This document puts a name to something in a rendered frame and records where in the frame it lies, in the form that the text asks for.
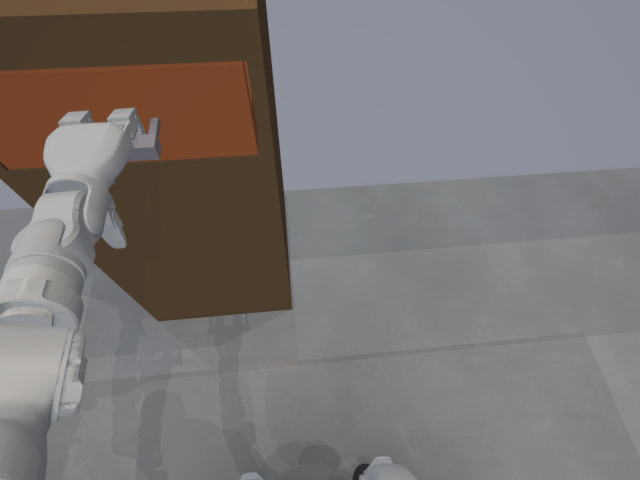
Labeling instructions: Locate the drawer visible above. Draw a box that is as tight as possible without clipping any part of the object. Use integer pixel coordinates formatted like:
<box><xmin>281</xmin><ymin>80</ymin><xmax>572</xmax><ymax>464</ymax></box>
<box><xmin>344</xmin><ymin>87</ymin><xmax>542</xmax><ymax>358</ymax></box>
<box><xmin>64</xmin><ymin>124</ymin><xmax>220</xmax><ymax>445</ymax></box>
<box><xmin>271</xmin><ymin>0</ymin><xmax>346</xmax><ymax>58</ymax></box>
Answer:
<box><xmin>0</xmin><ymin>61</ymin><xmax>258</xmax><ymax>170</ymax></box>

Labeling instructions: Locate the cabinet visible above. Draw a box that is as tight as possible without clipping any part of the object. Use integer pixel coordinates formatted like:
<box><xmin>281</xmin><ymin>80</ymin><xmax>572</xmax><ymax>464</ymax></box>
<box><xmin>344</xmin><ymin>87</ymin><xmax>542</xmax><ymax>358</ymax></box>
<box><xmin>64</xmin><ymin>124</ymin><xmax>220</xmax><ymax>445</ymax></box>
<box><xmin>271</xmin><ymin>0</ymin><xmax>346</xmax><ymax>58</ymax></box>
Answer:
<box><xmin>0</xmin><ymin>0</ymin><xmax>292</xmax><ymax>321</ymax></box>

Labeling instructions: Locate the right robot shin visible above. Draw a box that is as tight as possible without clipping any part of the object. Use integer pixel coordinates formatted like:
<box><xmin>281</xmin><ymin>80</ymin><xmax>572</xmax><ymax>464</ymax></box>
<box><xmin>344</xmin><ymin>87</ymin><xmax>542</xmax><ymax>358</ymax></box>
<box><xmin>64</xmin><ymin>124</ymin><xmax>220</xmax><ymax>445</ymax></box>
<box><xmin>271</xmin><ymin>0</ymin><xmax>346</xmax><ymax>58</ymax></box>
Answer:
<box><xmin>366</xmin><ymin>457</ymin><xmax>393</xmax><ymax>470</ymax></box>

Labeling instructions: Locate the handle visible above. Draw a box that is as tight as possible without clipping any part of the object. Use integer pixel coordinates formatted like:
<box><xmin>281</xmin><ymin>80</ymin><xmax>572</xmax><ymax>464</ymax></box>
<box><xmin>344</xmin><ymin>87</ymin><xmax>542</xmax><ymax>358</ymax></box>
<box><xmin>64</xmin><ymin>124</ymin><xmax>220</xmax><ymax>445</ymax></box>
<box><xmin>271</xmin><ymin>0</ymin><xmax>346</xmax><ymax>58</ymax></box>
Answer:
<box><xmin>128</xmin><ymin>118</ymin><xmax>162</xmax><ymax>161</ymax></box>

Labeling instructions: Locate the left robot upper arm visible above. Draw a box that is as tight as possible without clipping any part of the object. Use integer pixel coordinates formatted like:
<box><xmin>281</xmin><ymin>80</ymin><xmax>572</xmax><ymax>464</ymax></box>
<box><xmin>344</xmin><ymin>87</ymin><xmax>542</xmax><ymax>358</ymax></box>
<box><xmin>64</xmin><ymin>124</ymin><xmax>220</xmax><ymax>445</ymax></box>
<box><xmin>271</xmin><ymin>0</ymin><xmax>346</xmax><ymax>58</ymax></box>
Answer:
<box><xmin>0</xmin><ymin>325</ymin><xmax>88</xmax><ymax>480</ymax></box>

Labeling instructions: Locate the robot left hand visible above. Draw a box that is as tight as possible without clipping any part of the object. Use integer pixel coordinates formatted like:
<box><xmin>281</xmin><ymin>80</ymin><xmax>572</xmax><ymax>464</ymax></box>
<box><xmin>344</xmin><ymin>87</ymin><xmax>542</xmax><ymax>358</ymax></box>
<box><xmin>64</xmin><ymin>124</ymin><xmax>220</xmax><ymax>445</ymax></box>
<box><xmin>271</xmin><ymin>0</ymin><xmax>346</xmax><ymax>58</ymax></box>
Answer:
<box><xmin>43</xmin><ymin>108</ymin><xmax>146</xmax><ymax>249</ymax></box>

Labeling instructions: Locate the robot left forearm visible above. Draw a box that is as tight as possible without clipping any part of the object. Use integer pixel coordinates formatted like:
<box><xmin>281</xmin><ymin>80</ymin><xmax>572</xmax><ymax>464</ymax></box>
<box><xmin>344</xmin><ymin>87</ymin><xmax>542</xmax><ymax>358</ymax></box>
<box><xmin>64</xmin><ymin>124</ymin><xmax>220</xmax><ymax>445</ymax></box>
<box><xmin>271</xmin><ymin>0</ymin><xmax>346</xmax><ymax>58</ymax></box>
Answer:
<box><xmin>0</xmin><ymin>173</ymin><xmax>110</xmax><ymax>332</ymax></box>

